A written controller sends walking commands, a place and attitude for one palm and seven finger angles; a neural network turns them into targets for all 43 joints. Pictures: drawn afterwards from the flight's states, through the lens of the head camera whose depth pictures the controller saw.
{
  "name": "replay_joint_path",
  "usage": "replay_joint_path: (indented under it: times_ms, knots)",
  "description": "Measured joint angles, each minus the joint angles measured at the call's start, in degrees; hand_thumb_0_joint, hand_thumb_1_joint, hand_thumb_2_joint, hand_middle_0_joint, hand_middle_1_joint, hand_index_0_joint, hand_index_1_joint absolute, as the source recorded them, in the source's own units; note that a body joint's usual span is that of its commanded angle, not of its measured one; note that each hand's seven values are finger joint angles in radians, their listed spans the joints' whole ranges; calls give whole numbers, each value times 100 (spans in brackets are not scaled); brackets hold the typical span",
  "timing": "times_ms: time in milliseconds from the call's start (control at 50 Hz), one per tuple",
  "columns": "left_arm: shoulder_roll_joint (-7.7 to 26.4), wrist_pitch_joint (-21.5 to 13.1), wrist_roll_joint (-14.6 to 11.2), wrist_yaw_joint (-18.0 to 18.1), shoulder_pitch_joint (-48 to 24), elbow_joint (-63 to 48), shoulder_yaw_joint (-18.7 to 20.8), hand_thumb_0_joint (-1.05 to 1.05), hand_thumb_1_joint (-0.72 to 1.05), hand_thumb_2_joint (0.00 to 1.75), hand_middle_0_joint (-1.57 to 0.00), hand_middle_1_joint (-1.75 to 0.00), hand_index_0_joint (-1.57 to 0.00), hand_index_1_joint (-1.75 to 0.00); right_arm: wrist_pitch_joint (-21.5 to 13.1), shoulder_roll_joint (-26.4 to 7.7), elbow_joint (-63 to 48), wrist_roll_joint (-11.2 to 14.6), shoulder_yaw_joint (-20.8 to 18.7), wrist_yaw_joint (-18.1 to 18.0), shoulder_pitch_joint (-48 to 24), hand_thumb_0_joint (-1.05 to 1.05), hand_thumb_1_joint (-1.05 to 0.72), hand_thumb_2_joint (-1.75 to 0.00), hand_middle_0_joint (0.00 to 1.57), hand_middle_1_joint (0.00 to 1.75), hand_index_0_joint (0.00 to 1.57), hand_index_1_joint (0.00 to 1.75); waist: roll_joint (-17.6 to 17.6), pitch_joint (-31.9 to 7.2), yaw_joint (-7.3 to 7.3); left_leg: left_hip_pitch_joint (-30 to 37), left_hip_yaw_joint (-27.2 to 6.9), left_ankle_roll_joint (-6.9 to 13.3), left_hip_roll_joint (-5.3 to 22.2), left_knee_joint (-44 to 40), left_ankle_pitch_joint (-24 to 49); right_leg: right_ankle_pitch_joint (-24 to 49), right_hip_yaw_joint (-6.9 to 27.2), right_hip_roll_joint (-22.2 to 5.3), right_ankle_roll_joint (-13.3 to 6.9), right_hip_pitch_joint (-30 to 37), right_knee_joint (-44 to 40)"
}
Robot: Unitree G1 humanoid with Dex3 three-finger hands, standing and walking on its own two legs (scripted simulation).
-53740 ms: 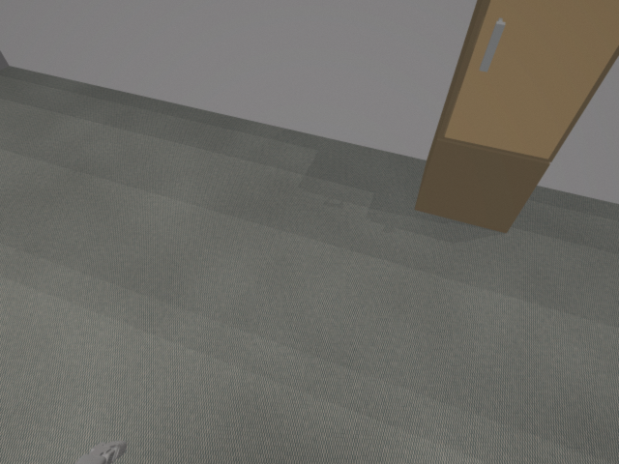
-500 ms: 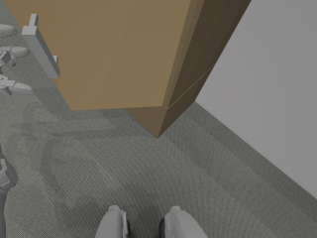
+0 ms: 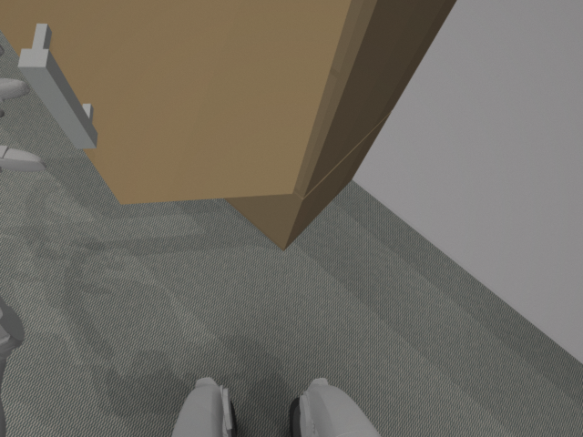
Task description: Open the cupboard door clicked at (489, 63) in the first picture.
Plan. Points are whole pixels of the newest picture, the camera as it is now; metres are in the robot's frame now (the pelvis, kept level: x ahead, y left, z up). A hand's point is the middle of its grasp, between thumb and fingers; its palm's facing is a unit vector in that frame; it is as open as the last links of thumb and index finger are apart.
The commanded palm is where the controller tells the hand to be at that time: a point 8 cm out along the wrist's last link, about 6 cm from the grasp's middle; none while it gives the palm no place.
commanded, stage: move the hooked fingers beside the handle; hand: left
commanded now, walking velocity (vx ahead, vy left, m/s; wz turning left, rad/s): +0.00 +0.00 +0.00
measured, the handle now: (66, 91) +0.53 +0.24 +0.08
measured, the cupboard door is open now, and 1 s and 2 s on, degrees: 49 49 48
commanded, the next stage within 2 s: slide the fingers in behind the handle in 0.40 s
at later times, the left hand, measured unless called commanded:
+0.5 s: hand (2, 123) +0.48 +0.30 +0.08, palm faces +0.05 -1.00 -0.02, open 14.0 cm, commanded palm +0.46 +0.33 +0.08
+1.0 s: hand (26, 120) +0.48 +0.28 +0.08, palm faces +0.05 -1.00 -0.01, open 13.9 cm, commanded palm +0.47 +0.30 +0.08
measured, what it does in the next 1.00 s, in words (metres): stands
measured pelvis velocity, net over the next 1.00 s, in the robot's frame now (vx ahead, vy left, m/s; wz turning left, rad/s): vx -0.01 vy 0.00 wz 0.02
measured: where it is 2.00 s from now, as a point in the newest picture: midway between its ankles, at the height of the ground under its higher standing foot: outside the picture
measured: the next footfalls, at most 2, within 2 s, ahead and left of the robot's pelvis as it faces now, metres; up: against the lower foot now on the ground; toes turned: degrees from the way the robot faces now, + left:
none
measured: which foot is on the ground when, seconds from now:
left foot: down 0.00-1.00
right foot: down 0.00-1.00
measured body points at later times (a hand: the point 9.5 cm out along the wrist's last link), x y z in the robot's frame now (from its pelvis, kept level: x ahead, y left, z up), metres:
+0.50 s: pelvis -0.01 +0.00 +0.00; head +0.13 +0.04 +0.42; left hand +0.47 +0.35 +0.09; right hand +0.01 -0.28 -0.10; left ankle +0.01 +0.09 -0.67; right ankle -0.01 -0.13 -0.67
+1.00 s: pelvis -0.01 +0.00 +0.00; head +0.13 +0.03 +0.42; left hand +0.47 +0.33 +0.08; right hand -0.01 -0.28 -0.10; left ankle +0.01 +0.09 -0.67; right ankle -0.01 -0.13 -0.67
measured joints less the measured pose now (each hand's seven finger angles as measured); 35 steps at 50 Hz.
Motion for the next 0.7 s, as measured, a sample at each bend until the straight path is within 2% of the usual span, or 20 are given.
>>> replay_joint_path:
  times_ms: [180, 260, 340, 460, 600, 700]
  knots:
    - [-198, 90, -163, -124, 81, 144, -360, -2, -50, 30, -30, -120, -30, -120, 51, -37, -45, 38, -2, -6, -172, 0, -90, -90, 20, 30, 21, 30, 9, -64, 125, 179, -42, 14, -63, -66, 7, -18, -44, -50, 13, 208, -67]
    - [-316, -63, -137, -31, 131, 46, -333, -2, -50, 30, -30, -120, -30, -120, 6, -39, -56, 13, -24, -12, -259, 0, -90, -90, 20, 30, 21, 30, -10, -47, 146, 155, -48, 10, -69, -20, 7, -30, -49, -58, 11, 181, -7]
    - [-303, -181, -123, 21, 22, 103, -278, -2, -50, 30, -30, -120, -30, -120, -30, -30, -24, 17, -7, -29, -328, 0, -90, -90, 20, 30, 21, 30, -41, -23, 123, 108, -69, 2, -64, 48, 4, -42, -68, -54, 0, 139, 66]
    - [-179, -90, -57, 25, -162, 218, -433, -2, -50, 30, -30, -120, -30, -120, -14, -36, 7, 33, 25, -64, -296, 0, -90, -90, 20, 30, 21, 30, -14, 22, 93, 27, -106, -6, -70, 87, 37, -24, -103, -57, -10, 71, 106]
    - [-292, -108, -174, 31, -173, 152, -491, -2, -50, 30, -30, -120, -30, -120, 13, -22, 100, 31, 33, -60, -151, 0, -90, -90, 20, 30, 21, 30, 33, 17, 100, 41, -78, -5, -71, 43, 77, 10, -76, -59, -12, 60, 92]
    - [-348, -48, -161, 176, -237, 260, -483, -2, -50, 30, -30, -120, -30, -121, 3, -9, 105, 36, 50, -60, -79, 0, -90, -90, 20, 30, 21, 30, 39, 9, 54, 27, -69, -9, -70, 36, 93, 13, -66, -60, -20, 30, 114]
